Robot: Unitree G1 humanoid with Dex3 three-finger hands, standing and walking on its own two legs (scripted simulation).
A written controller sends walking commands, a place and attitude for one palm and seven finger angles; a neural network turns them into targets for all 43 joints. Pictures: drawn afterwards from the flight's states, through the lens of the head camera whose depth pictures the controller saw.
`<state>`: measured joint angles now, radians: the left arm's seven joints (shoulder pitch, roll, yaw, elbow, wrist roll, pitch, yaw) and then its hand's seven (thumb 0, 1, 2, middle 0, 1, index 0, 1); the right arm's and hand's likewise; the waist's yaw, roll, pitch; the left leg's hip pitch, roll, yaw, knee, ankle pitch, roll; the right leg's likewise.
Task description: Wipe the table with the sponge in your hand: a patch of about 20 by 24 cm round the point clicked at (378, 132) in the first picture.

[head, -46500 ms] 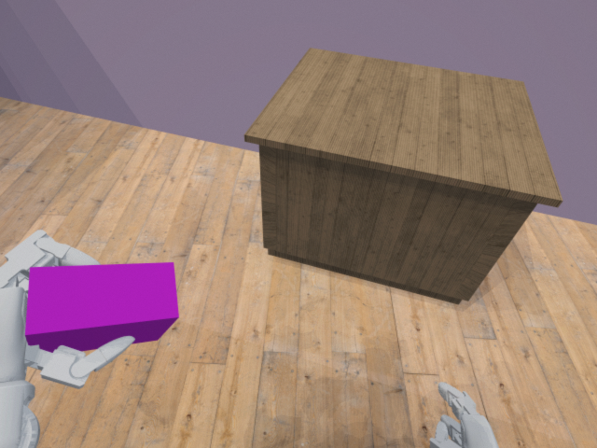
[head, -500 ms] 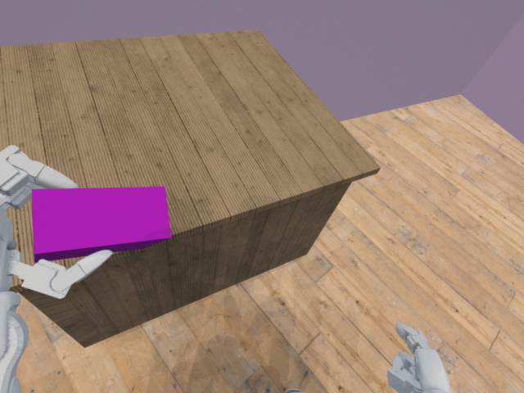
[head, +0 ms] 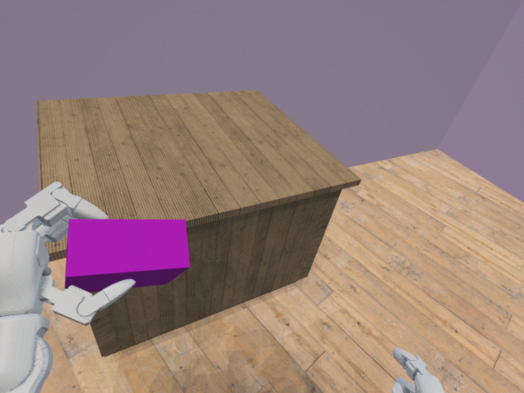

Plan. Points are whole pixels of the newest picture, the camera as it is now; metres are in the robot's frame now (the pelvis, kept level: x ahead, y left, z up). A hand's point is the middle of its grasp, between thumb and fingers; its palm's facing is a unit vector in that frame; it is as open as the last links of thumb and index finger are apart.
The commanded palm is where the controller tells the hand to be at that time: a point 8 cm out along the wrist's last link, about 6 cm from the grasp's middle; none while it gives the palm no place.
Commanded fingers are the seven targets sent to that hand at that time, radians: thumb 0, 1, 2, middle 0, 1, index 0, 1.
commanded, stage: stop stepping back and stand still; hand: left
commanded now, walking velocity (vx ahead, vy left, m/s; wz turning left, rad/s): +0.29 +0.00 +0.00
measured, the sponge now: (142, 256) +0.23 +0.18 +0.16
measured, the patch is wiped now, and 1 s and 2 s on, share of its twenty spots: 1.00 1.00 1.00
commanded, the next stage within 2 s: stand and wait in 1.14 s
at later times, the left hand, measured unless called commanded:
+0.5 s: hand (47, 363) +0.09 +0.21 +0.18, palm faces +0.30 -0.90 -0.33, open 10.0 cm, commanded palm +0.06 +0.26 +0.22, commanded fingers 0.00 0.10 1.30 -1.20 -1.60 -1.20 -1.60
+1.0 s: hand out of the picture +0.05 +0.23 +0.20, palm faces +0.38 -0.87 -0.32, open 10.0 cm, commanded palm +0.01 +0.26 +0.22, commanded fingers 0.00 0.10 1.30 -1.20 -1.60 -1.20 -1.60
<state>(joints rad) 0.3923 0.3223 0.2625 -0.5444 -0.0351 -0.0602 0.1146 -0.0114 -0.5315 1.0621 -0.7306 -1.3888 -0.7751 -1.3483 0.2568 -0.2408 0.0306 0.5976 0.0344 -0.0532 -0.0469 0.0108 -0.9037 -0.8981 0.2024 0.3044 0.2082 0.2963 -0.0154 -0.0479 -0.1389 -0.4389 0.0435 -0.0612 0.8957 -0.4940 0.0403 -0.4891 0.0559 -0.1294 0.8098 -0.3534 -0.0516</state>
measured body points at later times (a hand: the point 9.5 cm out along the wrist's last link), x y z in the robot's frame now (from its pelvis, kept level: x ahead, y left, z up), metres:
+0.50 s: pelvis -0.12 -0.02 +0.01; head -0.14 +0.03 +0.46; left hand +0.07 +0.26 +0.20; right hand +0.03 -0.28 -0.03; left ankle -0.12 +0.09 -0.70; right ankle -0.03 -0.13 -0.69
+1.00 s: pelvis -0.16 -0.01 +0.02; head -0.18 +0.03 +0.47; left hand +0.03 +0.27 +0.21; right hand +0.00 -0.26 -0.03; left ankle -0.12 +0.09 -0.70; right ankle -0.11 -0.14 -0.66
